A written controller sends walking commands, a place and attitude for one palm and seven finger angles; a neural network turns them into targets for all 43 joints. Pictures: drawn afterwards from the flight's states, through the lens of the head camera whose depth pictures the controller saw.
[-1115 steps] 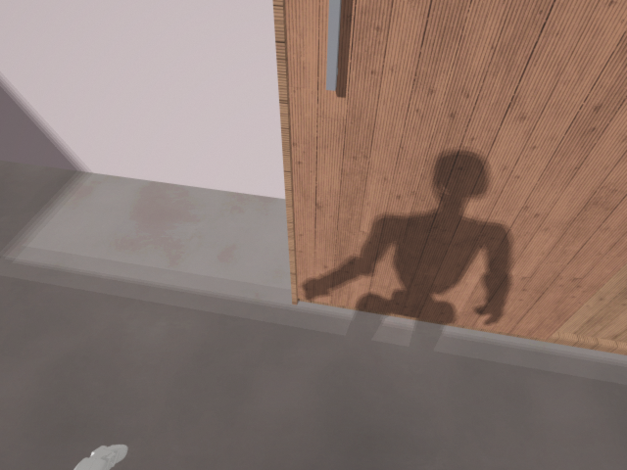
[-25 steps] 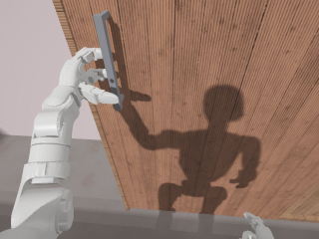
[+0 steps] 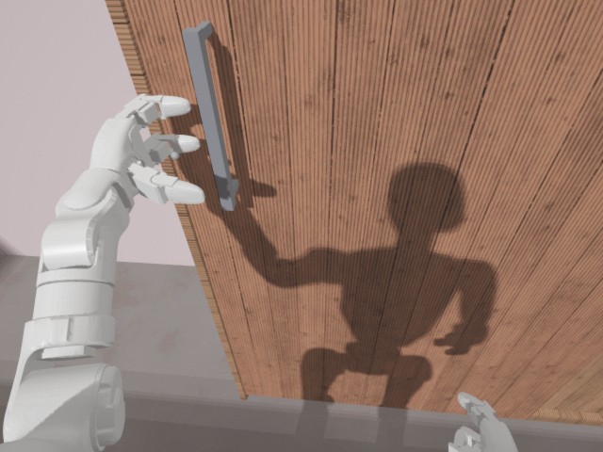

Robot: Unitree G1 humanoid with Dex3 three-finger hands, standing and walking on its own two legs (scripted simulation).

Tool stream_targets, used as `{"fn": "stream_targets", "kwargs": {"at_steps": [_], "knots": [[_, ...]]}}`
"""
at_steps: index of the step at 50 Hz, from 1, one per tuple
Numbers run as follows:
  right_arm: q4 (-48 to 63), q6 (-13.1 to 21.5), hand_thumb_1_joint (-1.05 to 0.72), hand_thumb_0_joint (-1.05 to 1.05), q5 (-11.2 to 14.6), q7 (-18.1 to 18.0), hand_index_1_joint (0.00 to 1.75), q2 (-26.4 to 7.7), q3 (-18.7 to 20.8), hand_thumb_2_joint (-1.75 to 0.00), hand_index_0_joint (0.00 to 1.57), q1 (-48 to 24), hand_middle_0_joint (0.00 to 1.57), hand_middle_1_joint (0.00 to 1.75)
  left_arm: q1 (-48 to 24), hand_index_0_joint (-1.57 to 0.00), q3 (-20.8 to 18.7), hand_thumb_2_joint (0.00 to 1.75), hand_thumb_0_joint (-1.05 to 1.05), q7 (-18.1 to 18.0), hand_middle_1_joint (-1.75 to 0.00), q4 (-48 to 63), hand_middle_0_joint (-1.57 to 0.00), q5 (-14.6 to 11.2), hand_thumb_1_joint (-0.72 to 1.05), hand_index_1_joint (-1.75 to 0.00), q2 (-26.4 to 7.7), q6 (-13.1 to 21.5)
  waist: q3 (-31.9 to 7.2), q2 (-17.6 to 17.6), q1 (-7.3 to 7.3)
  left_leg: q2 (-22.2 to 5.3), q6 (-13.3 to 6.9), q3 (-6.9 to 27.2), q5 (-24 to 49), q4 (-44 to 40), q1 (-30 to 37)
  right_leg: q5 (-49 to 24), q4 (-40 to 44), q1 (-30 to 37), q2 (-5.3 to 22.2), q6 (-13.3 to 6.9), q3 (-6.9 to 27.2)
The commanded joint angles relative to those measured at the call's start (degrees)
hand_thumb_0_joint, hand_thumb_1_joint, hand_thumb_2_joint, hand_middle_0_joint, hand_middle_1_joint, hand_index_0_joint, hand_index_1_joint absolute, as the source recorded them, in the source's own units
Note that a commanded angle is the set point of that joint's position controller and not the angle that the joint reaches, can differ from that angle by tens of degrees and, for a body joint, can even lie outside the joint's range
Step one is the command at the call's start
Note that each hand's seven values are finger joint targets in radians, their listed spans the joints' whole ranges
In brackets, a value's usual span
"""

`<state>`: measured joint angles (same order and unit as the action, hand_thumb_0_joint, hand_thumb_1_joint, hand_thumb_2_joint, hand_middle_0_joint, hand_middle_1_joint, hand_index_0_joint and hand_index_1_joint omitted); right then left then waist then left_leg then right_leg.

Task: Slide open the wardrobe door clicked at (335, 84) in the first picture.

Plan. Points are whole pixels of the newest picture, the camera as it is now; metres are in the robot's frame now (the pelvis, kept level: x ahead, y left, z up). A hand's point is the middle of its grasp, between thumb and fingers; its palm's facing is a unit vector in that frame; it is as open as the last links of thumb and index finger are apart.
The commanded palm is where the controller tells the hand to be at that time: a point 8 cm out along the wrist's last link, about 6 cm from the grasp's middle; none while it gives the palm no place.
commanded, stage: move the hooked fingers beside the handle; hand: left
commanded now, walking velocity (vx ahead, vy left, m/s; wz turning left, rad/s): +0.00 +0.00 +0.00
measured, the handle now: (218, 126) +0.45 +0.15 +0.24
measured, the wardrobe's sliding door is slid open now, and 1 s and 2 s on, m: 0.00 0.00 0.00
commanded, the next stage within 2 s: feel for the door with the fingertips in 1.32 s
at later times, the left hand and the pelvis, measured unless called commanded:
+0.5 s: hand (175, 150) +0.40 +0.19 +0.24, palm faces +0.01 -1.00 -0.02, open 13.9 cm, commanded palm +0.37 +0.24 +0.24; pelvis +0.00 +0.00 +0.00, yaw +0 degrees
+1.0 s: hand (169, 154) +0.38 +0.19 +0.25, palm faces +0.01 -1.00 -0.03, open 13.9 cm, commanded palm +0.36 +0.24 +0.24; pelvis +0.01 -0.01 +0.00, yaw +0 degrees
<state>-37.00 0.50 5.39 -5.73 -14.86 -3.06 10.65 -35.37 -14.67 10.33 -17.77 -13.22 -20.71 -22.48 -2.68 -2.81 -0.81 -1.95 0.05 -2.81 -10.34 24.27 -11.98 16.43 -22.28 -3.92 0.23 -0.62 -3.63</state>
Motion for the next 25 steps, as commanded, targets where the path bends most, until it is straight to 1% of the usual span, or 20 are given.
{"fn": "stream_targets", "kwargs": {"at_steps": [1,2,5,6,7,8,9,10,11,12,14,15,16,17,19,20,21,22,23,25], "knots": [[9.1,3.4,-0.9,0.0,-0.4,-0.5,0.3,-6.9,2.3,-0.9,0.2,-7.6,0.2,0.3,-27.8,-0.3,-4.1,0.3,0.0,-0.1,-1.2,12.7,-0.3,-0.8,-0.5,-1.2,-13.3,4.6,-14.5,1.8,0.07,1.9,-2.8,2.5,11.8,-0.9,13.7,-18.5,3.1,-5.5,-0.9,-0.3,1.4],[9.1,3.3,-0.9,0.0,-0.3,-0.5,0.3,-6.8,2.2,-0.9,0.2,-7.9,0.2,0.3,-28.1,-0.3,-3.1,0.3,0.0,0.0,-1.2,12.5,-0.3,-0.7,-0.5,-1.2,-12.4,4.6,-14.2,1.2,0.23,1.8,-2.8,2.3,12.0,-0.9,13.7,-18.6,2.9,-5.5,-0.9,-0.4,1.4],[8.8,3.1,-0.9,0.0,-0.2,-0.6,0.3,-7.2,2.4,-0.9,0.2,-7.3,0.2,0.3,-26.5,-0.3,-3.8,0.3,0.0,0.2,-1.2,9.5,-0.3,-0.6,-0.5,-1.2,-13.4,4.3,-13.0,2.9,0.21,1.6,-2.7,2.4,10.5,-1.2,13.1,-16.7,3.5,-6.2,-1.0,-0.2,1.3],[9.0,3.2,-0.9,0.0,-0.1,-0.7,0.3,-6.9,2.2,-0.9,0.2,-7.7,0.2,0.3,-28.0,-0.3,-2.2,0.3,0.0,0.4,-1.2,9.3,-0.3,-0.6,-0.5,-1.2,-11.9,4.2,-12.1,1.9,0.61,1.7,-2.8,2.4,9.8,-1.3,12.8,-16.0,3.6,-7.0,-0.9,-0.2,1.4],[8.6,3.2,-0.9,0.0,-0.2,-0.8,0.3,-7.0,2.1,-0.9,0.2,-7.1,0.2,0.3,-29.0,-0.3,-2.9,0.3,0.0,0.3,-1.2,7.9,-0.3,-0.7,-0.5,-1.2,-12.8,4.1,-11.7,2.6,0.77,1.6,-2.7,2.6,9.0,-1.4,12.3,-15.3,3.8,-7.3,-1.0,-0.2,1.4],[8.5,3.2,-0.9,0.0,-0.1,-0.9,0.3,-7.1,2.3,-0.9,0.2,-7.2,0.2,0.3,-30.4,-0.3,-2.5,0.3,0.0,0.4,-1.2,8.0,-0.3,-0.5,-0.5,-1.2,-12.9,4.3,-12.1,1.8,1.08,1.6,-2.7,2.5,8.7,-1.3,12.7,-14.8,3.9,-7.6,-0.9,-0.2,1.6],[8.7,3.4,-0.9,0.0,-0.2,-0.9,0.3,-7.0,2.2,-0.9,0.2,-7.0,0.2,0.3,-30.1,-0.3,-3.3,0.3,0.0,0.3,-1.2,7.6,-0.3,-0.6,-0.5,-1.2,-13.4,4.4,-12.5,1.4,0.67,1.7,-2.7,2.7,8.8,-1.3,12.6,-14.7,3.8,-7.4,-0.9,-0.3,1.6],[8.6,3.3,-0.9,0.0,-0.2,-0.9,0.3,-7.5,2.4,-0.9,0.2,-6.6,0.2,0.3,-29.3,-0.3,-4.1,0.3,0.0,0.3,-1.2,7.4,-0.3,-0.3,-0.5,-1.2,-15.0,5.0,-13.2,2.7,0.56,1.6,-2.8,2.6,9.0,-1.3,12.8,-14.7,3.9,-6.6,-0.9,-0.2,1.5],[8.9,3.4,-0.9,0.0,-0.3,-0.9,0.3,-7.3,2.4,-0.9,0.2,-6.9,0.2,0.3,-31.7,-0.3,-3.9,0.3,0.0,0.2,-1.2,9.5,-0.3,-0.2,-0.5,-1.2,-14.9,5.7,-14.3,0.8,0.63,1.7,-2.8,2.7,9.8,-1.4,13.2,-15.6,3.6,-6.1,-0.8,-0.4,1.6],[9.1,3.7,-0.9,0.0,-0.3,-0.8,0.3,-6.8,2.3,-0.9,0.2,-7.0,0.2,0.3,-31.2,-0.3,-2.7,0.3,0.0,0.3,-1.2,9.5,-0.3,-0.4,-0.5,-1.2,-12.9,5.9,-14.1,0.8,0.75,1.7,-2.8,2.7,10.3,-1.2,13.6,-16.1,3.5,-6.4,-0.9,-0.4,1.5],[9.0,3.7,-0.9,0.0,-0.4,-0.8,0.3,-7.1,2.4,-0.9,0.2,-6.4,0.2,0.3,-31.0,-0.3,-3.8,0.3,0.0,0.5,-1.2,9.5,-0.3,-0.4,-0.5,-1.2,-14.1,6.3,-15.4,0.1,0.47,1.7,-2.6,2.8,11.8,-1.0,14.3,-17.5,3.0,-5.7,-1.1,-0.6,1.4],[9.0,3.7,-0.9,0.0,-0.3,-0.7,0.3,-7.3,2.6,-0.9,0.2,-6.3,0.2,0.3,-28.6,-0.3,-4.0,0.3,0.0,0.6,-1.2,8.6,-0.3,-0.5,-0.5,-1.2,-14.3,6.5,-15.3,1.4,0.4,1.6,-2.8,2.7,11.8,-1.0,14.3,-17.5,3.4,-5.6,-1.1,-0.4,1.4],[8.9,3.6,-0.9,0.0,-0.2,-0.8,0.3,-7.3,2.5,-0.9,0.2,-6.4,0.2,0.3,-30.0,-0.3,-3.5,0.3,0.0,0.8,-1.2,9.1,-0.3,-0.5,-0.5,-1.2,-14.0,6.5,-14.8,1.1,0.66,1.6,-2.7,2.7,11.6,-1.2,13.8,-17.7,3.2,-5.5,-0.9,-0.5,1.3],[9.0,3.7,-0.9,0.0,-0.1,-0.7,0.3,-7.0,2.5,-0.9,0.2,-6.6,0.2,0.3,-29.8,-0.3,-2.6,0.3,0.0,0.9,-1.2,8.7,-0.3,-0.6,-0.5,-1.2,-12.5,6.3,-13.9,0.8,0.72,1.6,-2.7,2.6,11.4,-1.1,13.8,-17.5,3.2,-6.2,-1.0,-0.4,1.2],[8.8,3.6,-0.9,0.0,-0.1,-0.7,0.3,-7.4,2.5,-0.9,0.2,-6.1,0.2,0.3,-28.3,-0.3,-4.0,0.3,0.0,0.9,-1.2,7.0,-0.3,-0.6,-0.5,-1.2,-14.0,5.4,-13.6,2.4,0.4,1.6,-2.7,2.6,11.0,-1.2,12.9,-17.2,3.2,-6.3,-1.2,-0.4,1.2],[8.8,3.5,-0.9,0.0,-0.2,-0.7,0.3,-7.8,2.8,-0.9,0.2,-5.8,0.2,0.3,-25.8,-0.3,-5.4,0.3,0.0,0.9,-1.2,5.7,-0.3,-0.6,-0.5,-1.2,-15.6,5.3,-13.6,3.6,-0.12,1.5,-2.8,2.5,10.9,-1.2,12.4,-17.0,3.4,-5.6,-1.1,-0.2,1.2],[8.9,3.5,-0.9,0.0,-0.1,-0.7,0.3,-7.7,2.7,-0.9,0.2,-5.9,0.2,0.3,-28.3,-0.3,-4.9,0.3,0.0,0.9,-1.2,7.5,-0.3,-0.5,-0.5,-1.2,-15.4,5.5,-14.1,2.6,0.26,1.6,-2.8,2.4,11.0,-1.4,12.4,-17.5,3.3,-5.4,-0.9,-0.3,1.3],[9.3,3.6,-0.9,0.0,-0.2,-0.6,0.3,-7.5,2.7,-0.9,0.2,-6.0,0.2,0.3,-27.2,-0.3,-5.6,0.3,0.0,0.8,-1.2,7.9,-0.3,-0.4,-0.5,-1.2,-15.8,5.3,-14.8,2.0,-0.21,1.6,-2.8,2.5,11.6,-1.2,12.6,-17.9,3.0,-5.1,-1.0,-0.4,1.3],[9.1,3.5,-0.9,0.0,-0.2,-0.7,0.3,-7.5,2.7,-0.9,0.2,-6.0,0.2,0.3,-27.6,-0.3,-6.1,0.3,0.0,0.8,-1.2,7.8,-0.3,-0.4,-0.5,-1.2,-16.4,5.4,-14.0,1.9,0.07,1.6,-2.8,2.3,11.7,-1.1,12.5,-18.2,3.2,-5.5,-1.0,-0.3,1.4],[9.5,3.5,-0.9,0.0,-0.2,-0.5,0.3,-7.7,2.8,-0.9,0.2,-5.7,0.2,0.3,-26.5,-0.3,-6.3,0.3,0.0,1.0,-1.2,9.3,-0.3,-0.4,-0.5,-1.2,-16.8,6.2,-15.1,2.3,-0.19,1.5,-2.8,2.3,12.7,-0.9,12.8,-19.0,2.9,-4.5,-1.0,-0.4,1.2]]}}
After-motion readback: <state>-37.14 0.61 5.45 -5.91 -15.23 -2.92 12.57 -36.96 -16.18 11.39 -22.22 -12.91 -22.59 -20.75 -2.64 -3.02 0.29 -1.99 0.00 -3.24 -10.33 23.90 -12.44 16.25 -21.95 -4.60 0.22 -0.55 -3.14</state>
